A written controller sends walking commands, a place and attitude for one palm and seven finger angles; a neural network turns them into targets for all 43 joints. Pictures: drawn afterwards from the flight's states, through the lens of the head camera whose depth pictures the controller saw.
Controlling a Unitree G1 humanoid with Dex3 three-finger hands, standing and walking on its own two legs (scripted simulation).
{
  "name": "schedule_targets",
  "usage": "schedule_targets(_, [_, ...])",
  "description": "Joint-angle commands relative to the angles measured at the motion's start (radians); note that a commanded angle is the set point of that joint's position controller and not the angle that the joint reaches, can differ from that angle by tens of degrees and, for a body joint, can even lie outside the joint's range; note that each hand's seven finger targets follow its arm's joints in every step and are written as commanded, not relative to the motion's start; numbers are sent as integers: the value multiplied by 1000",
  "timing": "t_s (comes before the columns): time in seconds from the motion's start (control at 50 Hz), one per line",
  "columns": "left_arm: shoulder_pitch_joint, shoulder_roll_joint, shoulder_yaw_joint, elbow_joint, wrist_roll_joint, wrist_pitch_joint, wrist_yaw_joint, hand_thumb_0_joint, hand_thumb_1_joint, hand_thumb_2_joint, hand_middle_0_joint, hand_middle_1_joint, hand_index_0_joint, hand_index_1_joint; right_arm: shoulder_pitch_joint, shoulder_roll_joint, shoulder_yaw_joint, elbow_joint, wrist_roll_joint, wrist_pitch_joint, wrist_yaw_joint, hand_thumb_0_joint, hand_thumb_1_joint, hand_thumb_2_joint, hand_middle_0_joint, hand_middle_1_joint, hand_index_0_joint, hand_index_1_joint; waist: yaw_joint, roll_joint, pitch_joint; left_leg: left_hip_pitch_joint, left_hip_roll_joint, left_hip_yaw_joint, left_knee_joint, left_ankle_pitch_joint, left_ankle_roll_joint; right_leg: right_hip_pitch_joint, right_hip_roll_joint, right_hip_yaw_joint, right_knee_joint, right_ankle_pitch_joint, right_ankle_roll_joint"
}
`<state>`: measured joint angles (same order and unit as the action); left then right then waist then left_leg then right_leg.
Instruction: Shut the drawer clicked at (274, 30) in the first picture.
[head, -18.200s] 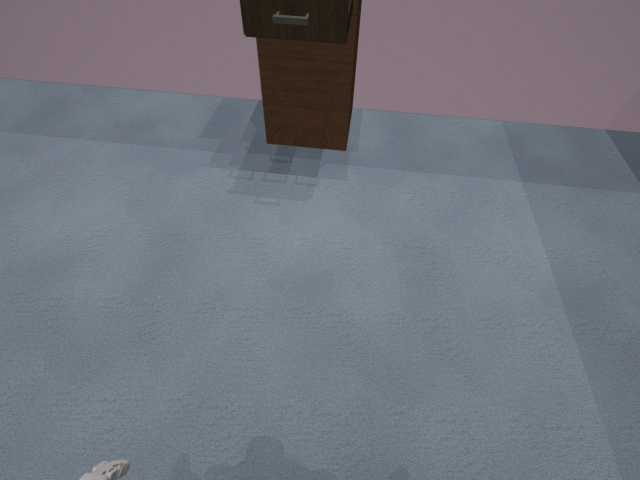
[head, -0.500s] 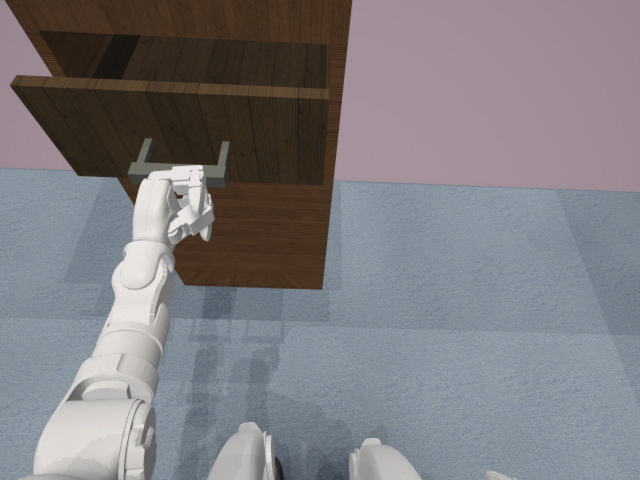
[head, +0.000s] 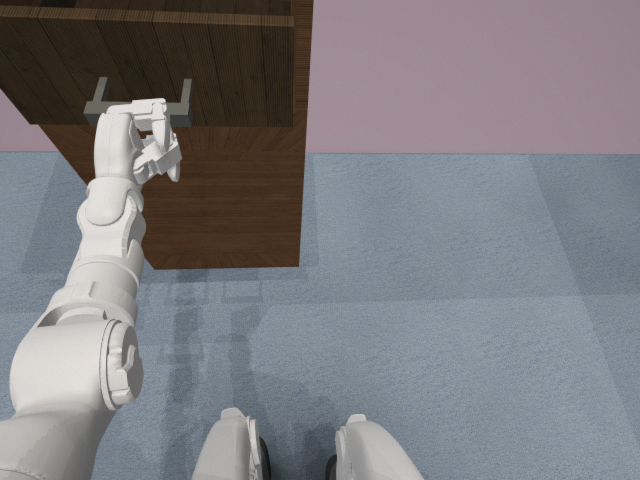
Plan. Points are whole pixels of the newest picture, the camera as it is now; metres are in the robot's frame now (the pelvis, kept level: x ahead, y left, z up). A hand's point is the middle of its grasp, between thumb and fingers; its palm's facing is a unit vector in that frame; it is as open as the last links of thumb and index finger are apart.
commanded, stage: push the drawer shut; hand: left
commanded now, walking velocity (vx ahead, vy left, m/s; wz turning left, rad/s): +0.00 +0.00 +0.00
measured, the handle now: (143, 100) +0.59 +0.18 +0.07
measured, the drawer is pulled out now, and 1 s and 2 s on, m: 0.04 0.00 0.00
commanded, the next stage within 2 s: pull the fist back off the drawer in 0.76 s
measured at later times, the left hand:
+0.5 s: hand (174, 120) +0.55 +0.14 +0.07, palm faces -0.03 -1.00 -0.04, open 3.0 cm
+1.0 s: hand (162, 117) +0.56 +0.16 +0.07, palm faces -0.04 -1.00 -0.04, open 3.0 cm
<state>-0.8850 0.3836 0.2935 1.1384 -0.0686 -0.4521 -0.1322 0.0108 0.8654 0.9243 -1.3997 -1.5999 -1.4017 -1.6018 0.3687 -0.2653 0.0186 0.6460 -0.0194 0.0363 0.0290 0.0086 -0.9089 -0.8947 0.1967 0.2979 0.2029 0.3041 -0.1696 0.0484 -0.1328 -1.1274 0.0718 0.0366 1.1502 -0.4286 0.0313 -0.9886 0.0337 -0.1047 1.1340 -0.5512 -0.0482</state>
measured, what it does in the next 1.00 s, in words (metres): stands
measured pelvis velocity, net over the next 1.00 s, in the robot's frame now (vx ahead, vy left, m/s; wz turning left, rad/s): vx -0.03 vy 0.02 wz -0.02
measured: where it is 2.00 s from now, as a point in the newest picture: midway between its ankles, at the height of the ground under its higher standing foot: outside the picture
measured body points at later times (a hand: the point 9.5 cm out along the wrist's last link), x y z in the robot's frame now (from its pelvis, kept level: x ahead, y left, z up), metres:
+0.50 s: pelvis +0.01 +0.00 +0.00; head +0.16 +0.02 +0.42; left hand +0.55 +0.20 +0.07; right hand -0.02 -0.25 -0.11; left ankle +0.06 +0.10 -0.64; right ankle -0.01 -0.10 -0.64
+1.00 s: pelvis -0.03 +0.02 -0.03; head +0.14 +0.06 +0.38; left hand +0.56 +0.21 +0.07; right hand -0.07 -0.24 -0.12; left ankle +0.06 +0.10 -0.64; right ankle -0.01 -0.10 -0.64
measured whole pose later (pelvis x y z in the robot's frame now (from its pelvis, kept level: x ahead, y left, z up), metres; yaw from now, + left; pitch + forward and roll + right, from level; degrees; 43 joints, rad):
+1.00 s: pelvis -0.03 +0.02 -0.03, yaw -1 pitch +29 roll -7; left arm -1.27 0.59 0.28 1.35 0.03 -0.33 -0.11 -0.04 0.58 0.94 -1.40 -1.60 -1.40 -1.60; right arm 0.42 -0.27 0.08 0.67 -0.06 -0.03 0.02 0.01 -0.91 -0.89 0.20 0.30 0.20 0.30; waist -0.28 0.06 -0.11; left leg -1.37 0.07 -0.01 1.27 -0.41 0.06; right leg -1.19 0.04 -0.15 1.21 -0.52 -0.03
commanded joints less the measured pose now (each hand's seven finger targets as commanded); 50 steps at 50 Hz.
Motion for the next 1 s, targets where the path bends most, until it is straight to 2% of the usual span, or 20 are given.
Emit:
schedule_targets(0.0, [-514,220,38,-190,-7,-50,2,0,900,900,-1400,-1600,-1400,-1600,167,-170,-60,-46,0,-7,-6,0,-900,-900,200,300,200,300,-43,69,-482,472,-39,-95,-74,275,16,69,24,98,-182,319,31])
schedule_targets(0.02, [-522,252,59,-201,-6,-49,3,0,900,900,-1400,-1600,-1400,-1600,173,-174,-60,-47,0,-5,-6,0,-900,-900,200,300,200,300,-40,67,-491,465,-38,-95,-72,279,17,79,24,99,-181,326,31])
schedule_targets(0.14, [-564,245,50,-185,6,-34,6,0,900,900,-1400,-1600,-1400,-1600,199,-174,-59,-42,-6,6,1,0,-900,-900,200,300,200,300,-58,88,-486,475,-36,-98,-66,304,18,50,28,91,-179,338,31])
schedule_targets(0.18, [-585,274,73,-173,9,-32,10,0,900,900,-1400,-1600,-1400,-1600,212,-178,-59,-35,-11,7,1,0,-900,-900,200,300,200,300,-66,75,-486,462,-34,-97,-58,307,21,57,30,93,-177,347,31])
schedule_targets(0.2, [-588,289,81,-178,12,-33,9,0,900,900,-1400,-1600,-1400,-1600,217,-179,-58,-38,-11,9,1,0,-900,-900,200,300,200,300,-58,85,-509,462,-36,-96,-57,323,20,71,30,96,-174,362,31])
schedule_targets(0.24, [-586,280,74,-175,16,-28,8,0,900,900,-1400,-1600,-1400,-1600,220,-174,-56,-40,-11,13,5,0,-900,-900,200,300,200,300,-57,99,-514,465,-37,-95,-56,336,19,77,32,94,-174,376,30])
schedule_targets(0.28, [-625,278,69,-169,19,-28,11,0,900,900,-1400,-1600,-1400,-1600,231,-176,-56,-31,-15,14,7,0,-900,-900,200,300,200,300,-74,92,-506,474,-34,-102,-50,348,21,55,34,90,-169,381,30])
schedule_targets(0.32, [-617,314,98,-162,22,-20,14,0,900,900,-1400,-1600,-1400,-1600,237,-181,-57,-32,-17,18,8,0,-900,-900,200,300,200,300,-66,94,-523,466,-34,-96,-45,362,21,75,34,92,-170,400,31])
schedule_targets(0.36, [-635,326,98,-147,31,-13,13,0,900,900,-1400,-1600,-1400,-1600,240,-181,-56,-30,-16,21,7,0,-900,-900,200,300,200,300,-78,91,-512,447,-33,-94,-40,353,23,72,35,95,-172,398,33])
schedule_targets(0.4, [-675,289,66,-143,35,-14,12,0,900,900,-1400,-1600,-1400,-1600,245,-177,-55,-23,-16,22,8,0,-900,-900,200,300,200,300,-93,116,-498,470,-32,-102,-38,359,20,28,37,88,-170,385,32])
schedule_targets(0.44, [-743,331,87,-132,41,-10,22,0,900,900,-1400,-1600,-1400,-1600,255,-186,-55,-11,-19,21,5,0,-900,-900,200,300,200,300,-111,115,-477,455,-27,-111,-31,320,22,-9,38,84,-173,330,32])
schedule_targets(0.52, [-848,324,59,-107,52,-5,32,0,900,900,-1400,-1600,-1400,-1600,266,-191,-49,3,-24,10,1,0,-900,-900,200,300,200,300,-148,148,-471,466,-23,-130,-18,289,23,-86,41,76,-168,266,29])
schedule_targets(0.56, [-872,342,61,-103,56,-2,33,0,900,900,-1400,-1600,-1400,-1600,266,-196,-47,4,-26,4,-2,0,-900,-900,200,300,200,300,-156,154,-480,461,-21,-134,-12,263,23,-101,41,76,-166,238,27])
schedule_targets(0.68, [-982,306,6,-114,64,7,38,0,900,900,-1400,-1600,-1400,-1600,273,-201,-41,13,-32,-18,-6,0,-900,-900,200,300,200,300,-185,232,-510,510,-15,-168,-7,230,20,-201,42,59,-140,188,20])
schedule_targets(0.72, [-986,343,24,-72,69,23,46,0,900,900,-1400,-1600,-1400,-1600,268,-210,-35,15,-31,-22,-11,0,-900,-900,200,300,200,300,-191,212,-482,474,-12,-174,-13,155,18,-218,42,57,-144,142,21])
schedule_targets(0.74, [-1005,332,6,-79,71,29,48,0,900,900,-1400,-1600,-1400,-1600,266,-210,-33,12,-30,-30,-13,0,-900,-900,200,300,200,300,-198,215,-483,455,-14,-172,-13,125,21,-219,42,62,-145,125,23])
schedule_targets(0.88, [-1032,339,-8,-43,79,59,60,0,900,900,-1400,-1600,-1400,-1600,265,-223,-18,17,-33,-70,-24,0,-900,-900,200,300,200,300,-212,247,-464,445,-3,-214,-46,-6,18,-290,37,48,-127,64,19])
schedule_targets(0.9, [-1037,363,4,-46,85,61,62,0,900,900,-1400,-1600,-1400,-1600,266,-228,-17,14,-35,-71,-25,0,-900,-900,200,300,200,300,-207,241,-471,441,-1,-218,-49,-21,15,-292,35,45,-122,59,19])
schedule_targets(0.92, [-1041,344,-11,-39,86,67,62,0,900,900,-1400,-1600,-1400,-1600,263,-226,-16,13,-35,-74,-24,0,-900,-900,200,300,200,300,-209,256,-460,439,-3,-222,-53,-37,14,-302,35,45,-122,53,18])
schedule_targets(0.98, [-1036,373,11,-21,87,77,65,0,900,900,-1400,-1600,-1400,-1600,270,-233,-12,8,-39,-79,-24,0,-900,-900,200,300,200,300,-206,236,-449,416,-4,-232,-60,-70,14,-305,34,41,-116,39,16])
